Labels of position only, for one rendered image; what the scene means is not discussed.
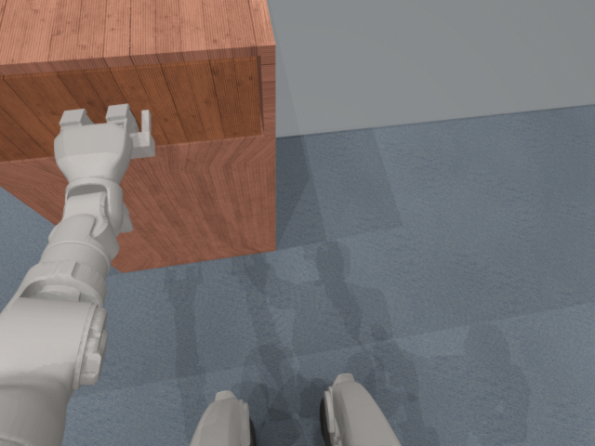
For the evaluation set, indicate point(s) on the robot left upper arm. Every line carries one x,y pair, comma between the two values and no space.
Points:
48,348

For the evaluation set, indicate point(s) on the robot left hand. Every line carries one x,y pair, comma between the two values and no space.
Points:
84,149

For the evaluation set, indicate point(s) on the left robot forearm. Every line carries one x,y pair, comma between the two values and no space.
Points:
78,257

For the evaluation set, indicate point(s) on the cabinet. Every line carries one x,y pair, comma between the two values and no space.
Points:
192,201

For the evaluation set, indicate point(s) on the left robot thigh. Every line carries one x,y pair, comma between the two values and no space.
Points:
224,423

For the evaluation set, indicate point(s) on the handle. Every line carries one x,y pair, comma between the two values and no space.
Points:
143,143

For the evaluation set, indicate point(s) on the drawer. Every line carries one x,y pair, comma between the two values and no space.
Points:
188,101

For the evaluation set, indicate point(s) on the right robot shin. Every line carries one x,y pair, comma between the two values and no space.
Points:
336,441

